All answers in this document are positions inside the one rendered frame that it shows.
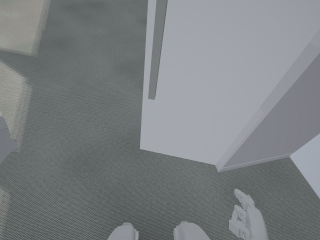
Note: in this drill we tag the handle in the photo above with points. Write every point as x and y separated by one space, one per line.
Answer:
159 24

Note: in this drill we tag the fridge door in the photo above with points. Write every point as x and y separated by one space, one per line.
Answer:
220 60

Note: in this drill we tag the right robot hand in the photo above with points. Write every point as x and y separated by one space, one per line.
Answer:
252 223

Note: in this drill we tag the left robot hand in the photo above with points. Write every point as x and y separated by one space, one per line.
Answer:
6 143

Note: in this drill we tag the robot left shin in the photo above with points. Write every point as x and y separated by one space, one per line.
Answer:
128 224

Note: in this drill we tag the right robot thigh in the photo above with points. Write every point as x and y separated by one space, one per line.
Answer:
189 231

